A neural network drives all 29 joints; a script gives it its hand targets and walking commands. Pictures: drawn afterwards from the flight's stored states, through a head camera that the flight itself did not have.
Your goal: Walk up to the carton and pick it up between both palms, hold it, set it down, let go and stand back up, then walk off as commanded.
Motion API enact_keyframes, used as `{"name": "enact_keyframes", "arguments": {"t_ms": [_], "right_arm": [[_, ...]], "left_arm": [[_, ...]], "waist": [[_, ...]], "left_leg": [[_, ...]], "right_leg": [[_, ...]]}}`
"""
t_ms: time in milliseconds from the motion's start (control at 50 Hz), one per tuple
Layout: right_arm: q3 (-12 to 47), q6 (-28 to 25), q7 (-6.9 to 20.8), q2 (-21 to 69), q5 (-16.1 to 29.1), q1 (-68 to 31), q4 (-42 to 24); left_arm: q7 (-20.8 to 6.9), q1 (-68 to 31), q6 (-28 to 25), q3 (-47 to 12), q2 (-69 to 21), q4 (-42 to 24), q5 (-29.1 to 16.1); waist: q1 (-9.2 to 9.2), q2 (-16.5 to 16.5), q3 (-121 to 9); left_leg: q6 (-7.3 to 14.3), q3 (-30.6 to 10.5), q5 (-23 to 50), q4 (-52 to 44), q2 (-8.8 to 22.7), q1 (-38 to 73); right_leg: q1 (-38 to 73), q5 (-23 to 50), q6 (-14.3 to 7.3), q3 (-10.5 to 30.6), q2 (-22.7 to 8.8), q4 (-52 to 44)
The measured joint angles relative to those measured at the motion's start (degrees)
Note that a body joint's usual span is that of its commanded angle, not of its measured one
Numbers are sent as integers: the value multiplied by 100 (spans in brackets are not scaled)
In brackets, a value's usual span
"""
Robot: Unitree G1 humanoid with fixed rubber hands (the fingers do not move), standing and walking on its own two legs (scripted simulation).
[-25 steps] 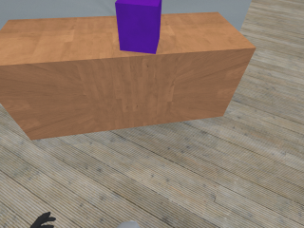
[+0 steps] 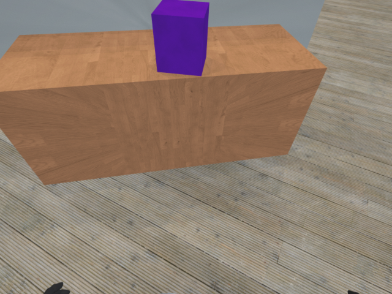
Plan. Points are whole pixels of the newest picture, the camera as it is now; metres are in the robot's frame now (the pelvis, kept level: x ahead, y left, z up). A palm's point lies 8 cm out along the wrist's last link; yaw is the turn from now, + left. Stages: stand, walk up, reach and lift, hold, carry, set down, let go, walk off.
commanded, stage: stand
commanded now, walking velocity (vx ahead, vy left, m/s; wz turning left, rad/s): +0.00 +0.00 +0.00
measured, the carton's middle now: (182, 38) +1.15 +0.09 +0.02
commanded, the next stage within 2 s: none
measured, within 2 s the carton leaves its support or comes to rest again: neither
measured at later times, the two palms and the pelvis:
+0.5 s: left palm out of the picture +0.08 +0.32 -0.09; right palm out of the picture +0.08 -0.33 -0.08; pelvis -0.01 -0.01 +0.00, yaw +0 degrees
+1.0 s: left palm out of the picture +0.09 +0.32 -0.11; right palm out of the picture +0.05 -0.32 -0.08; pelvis -0.01 +0.00 +0.00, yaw +0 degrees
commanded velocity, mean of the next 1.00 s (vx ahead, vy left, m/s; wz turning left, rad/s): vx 0.00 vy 0.00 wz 0.00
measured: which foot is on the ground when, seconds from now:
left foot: down 0.00-0.64, up 0.66-0.74, down 0.76-1.00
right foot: down 0.00-1.00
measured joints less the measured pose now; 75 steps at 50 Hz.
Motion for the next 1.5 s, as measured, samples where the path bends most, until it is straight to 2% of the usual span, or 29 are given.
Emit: {"name": "enact_keyframes", "arguments": {"t_ms": [60,180,600,660,720,760,840,940,1020,1180,1260,1500], "right_arm": [[0,40,-36,0,7,-7,7],[1,43,-16,0,20,-51,9],[0,64,-9,0,-2,-51,84],[1,98,4,1,-8,-50,94],[2,100,37,1,-15,131,111],[1,93,45,-1,-6,322,188],[2,94,34,164,-79,550,332],[0,-58,16,181,-19,319,328],[0,-89,-11,181,29,58,330],[1,-81,-56,181,61,-339,331],[1,-84,-38,181,87,-419,332],[1,-121,-56,181,96,-510,334]], "left_arm": [[0,73,6,0,0,28,0],[-9,139,7,0,0,31,0],[-14,149,39,0,0,31,0],[-11,149,48,1,0,31,0],[-3,137,87,1,0,31,0],[10,91,92,1,-1,30,0],[41,-78,100,0,-1,31,0],[40,-68,100,-1,0,32,0],[34,-47,100,-1,0,41,0],[35,-52,35,0,0,42,0],[35,-59,-43,0,0,42,0],[35,-244,-93,0,-1,43,0]], "waist": [[0,-7,-21],[0,-5,-24],[0,12,-37],[3,14,-34],[-1,12,-82],[-7,55,-107],[0,-100,-74],[2,-260,-27],[1,-311,-12],[0,-211,-30],[0,-145,-39],[0,-106,-82]], "left_leg": [[-26,0,93,-1,0,22],[-27,-4,-209,-37,1,35],[-43,-4,-180,-56,32,63],[-45,0,-377,50,27,24],[-45,-3,-410,626,22,91],[-44,-12,-470,590,107,489],[8,16,-451,537,26,560],[14,36,-376,464,6,416],[-9,31,-374,421,18,406],[-67,30,-315,128,63,479],[-113,25,-307,35,79,489],[-151,23,-315,-206,82,552]], "right_leg": [[0,2,0,0,2,61],[-3,-274,0,0,-1,57],[-3,-144,0,0,27,72],[-1,-276,0,3,24,70],[-6,-111,0,0,23,74],[-22,-32,0,-8,73,175],[-57,-409,0,0,-19,394],[-58,-266,0,1,-149,267],[-38,444,11,-1,-145,51],[-38,352,33,0,-123,-88],[-38,360,147,0,-122,-163],[-37,289,148,0,-134,-273]]}}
